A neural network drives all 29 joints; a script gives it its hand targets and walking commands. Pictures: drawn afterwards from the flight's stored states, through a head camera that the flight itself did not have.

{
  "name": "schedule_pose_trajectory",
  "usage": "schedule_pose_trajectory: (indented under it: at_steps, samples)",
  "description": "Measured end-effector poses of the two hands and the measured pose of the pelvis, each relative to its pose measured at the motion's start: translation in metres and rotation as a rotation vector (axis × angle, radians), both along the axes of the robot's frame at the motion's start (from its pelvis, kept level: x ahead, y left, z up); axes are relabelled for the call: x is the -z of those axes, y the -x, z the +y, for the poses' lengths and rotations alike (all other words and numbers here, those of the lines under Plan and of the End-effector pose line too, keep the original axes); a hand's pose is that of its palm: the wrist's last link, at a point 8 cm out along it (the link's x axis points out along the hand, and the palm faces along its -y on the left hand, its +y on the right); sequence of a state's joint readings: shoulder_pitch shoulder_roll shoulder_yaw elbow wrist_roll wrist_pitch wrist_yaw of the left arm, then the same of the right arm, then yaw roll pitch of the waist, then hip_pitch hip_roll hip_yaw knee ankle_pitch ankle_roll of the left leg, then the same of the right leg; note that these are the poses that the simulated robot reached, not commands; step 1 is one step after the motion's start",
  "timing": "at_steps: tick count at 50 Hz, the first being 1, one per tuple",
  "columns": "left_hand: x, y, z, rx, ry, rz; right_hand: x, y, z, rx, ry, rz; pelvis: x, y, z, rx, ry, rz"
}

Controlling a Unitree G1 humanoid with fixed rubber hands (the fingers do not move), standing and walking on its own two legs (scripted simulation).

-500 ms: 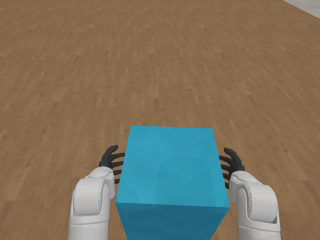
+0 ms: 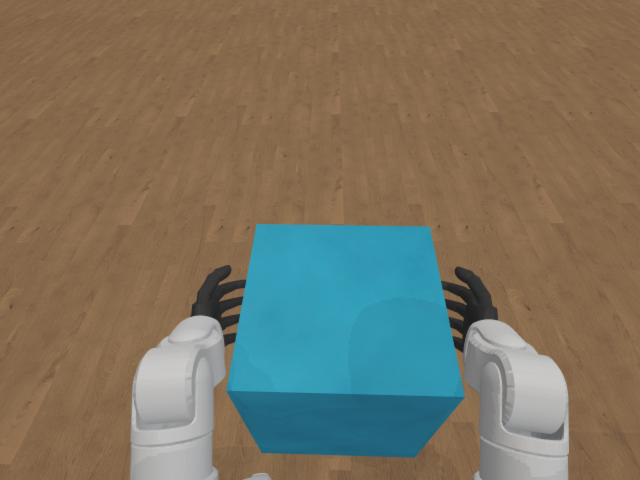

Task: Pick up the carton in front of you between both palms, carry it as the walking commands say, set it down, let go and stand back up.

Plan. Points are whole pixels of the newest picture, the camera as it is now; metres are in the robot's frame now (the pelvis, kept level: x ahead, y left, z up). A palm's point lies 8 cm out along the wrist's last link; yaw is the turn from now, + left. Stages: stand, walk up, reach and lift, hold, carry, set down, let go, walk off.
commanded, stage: carry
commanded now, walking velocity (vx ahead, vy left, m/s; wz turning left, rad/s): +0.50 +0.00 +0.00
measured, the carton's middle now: (340, 347) +0.29 +0.01 +0.01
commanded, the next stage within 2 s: none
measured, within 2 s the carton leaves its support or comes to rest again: neither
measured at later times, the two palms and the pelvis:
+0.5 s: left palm (247, 164) +0.59 +0.17 +0.08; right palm (424, 169) +0.57 -0.13 +0.08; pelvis +0.32 +0.04 +0.00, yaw -3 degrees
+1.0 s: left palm (280, 93) +0.84 +0.15 +0.08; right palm (420, 93) +0.84 -0.15 +0.08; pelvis +0.57 +0.00 -0.01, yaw -1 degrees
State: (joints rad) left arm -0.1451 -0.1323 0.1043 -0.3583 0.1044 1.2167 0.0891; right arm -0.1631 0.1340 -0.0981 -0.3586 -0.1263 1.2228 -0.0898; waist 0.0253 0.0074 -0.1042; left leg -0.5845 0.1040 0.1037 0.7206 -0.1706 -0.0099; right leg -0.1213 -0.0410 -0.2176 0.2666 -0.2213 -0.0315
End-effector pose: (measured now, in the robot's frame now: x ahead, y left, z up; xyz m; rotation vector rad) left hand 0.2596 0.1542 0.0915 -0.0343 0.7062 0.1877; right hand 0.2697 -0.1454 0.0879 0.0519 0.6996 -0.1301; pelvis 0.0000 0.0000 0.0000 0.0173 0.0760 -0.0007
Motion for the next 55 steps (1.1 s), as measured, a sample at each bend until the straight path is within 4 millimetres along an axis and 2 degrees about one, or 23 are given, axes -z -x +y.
schedule_pose_trajectory:
  at_steps: [4, 8, 10, 14, 18, 22, 27, 32, 34, 38, 42, 48, 55]
  samples:
    - [0.004, -0.058, 0.007, 0.021, 0.005, -0.012, 0.002, -0.052, 0.007, 0.017, 0.012, -0.012, 0.006, -0.058, 0.011, 0.002, 0.008, -0.005]
    - [0.026, -0.123, 0.021, 0.044, 0.021, -0.01, 0.018, -0.11, 0.021, 0.039, 0.032, -0.01, 0.026, -0.122, 0.029, 0.025, 0.018, -0.024]
    - [0.039, -0.152, 0.026, 0.051, 0.039, 0.017, 0.027, -0.136, 0.026, 0.043, 0.051, 0.018, 0.03, -0.148, 0.036, 0.036, 0.0, -0.024]
    - [0.048, -0.197, 0.028, 0.082, 0.034, 0.101, 0.038, -0.172, 0.028, 0.073, 0.047, 0.102, 0.017, -0.188, 0.046, 0.058, 0.016, -0.011]
    - [0.039, -0.242, 0.025, 0.109, 0.028, 0.099, 0.029, -0.21, 0.026, 0.097, 0.045, 0.1, 0.005, -0.232, 0.049, 0.058, 0.03, -0.001]
    - [0.024, -0.291, 0.022, 0.109, 0.024, 0.047, 0.014, -0.259, 0.023, 0.095, 0.043, 0.048, 0.0, -0.281, 0.046, 0.05, 0.038, 0.003]
    - [0.008, -0.357, 0.015, 0.078, 0.021, -0.028, 0.0, -0.334, 0.015, 0.069, 0.034, -0.027, 0.005, -0.351, 0.031, 0.043, 0.032, -0.006]
    - [0.012, -0.432, -0.004, 0.044, 0.01, -0.07, 0.009, -0.418, -0.004, 0.042, 0.016, -0.069, 0.027, -0.429, 0.006, 0.019, 0.017, -0.032]
    - [0.018, -0.458, -0.011, 0.041, -0.01, -0.038, 0.019, -0.447, -0.011, 0.04, -0.008, -0.038, 0.029, -0.45, -0.001, 0.01, 0.032, -0.029]
    - [0.026, -0.491, -0.015, 0.018, -0.014, 0.057, 0.03, -0.484, -0.015, 0.03, -0.026, 0.058, 0.015, -0.481, -0.009, -0.007, 0.012, -0.02]
    - [0.022, -0.52, -0.015, 0.008, -0.017, 0.068, 0.028, -0.516, -0.015, 0.016, -0.024, 0.068, 0.005, -0.51, -0.011, -0.003, 0.001, -0.013]
    - [0.01, -0.57, -0.009, 0.036, -0.002, -0.019, 0.011, -0.559, -0.009, 0.042, -0.007, -0.019, 0.01, -0.557, -0.001, 0.011, 0.032, -0.031]
    - [0.015, -0.614, -0.001, 0.038, 0.035, -0.003, 0.004, -0.602, -0.001, 0.035, 0.04, -0.003, 0.013, -0.609, 0.006, 0.025, 0.01, -0.03]
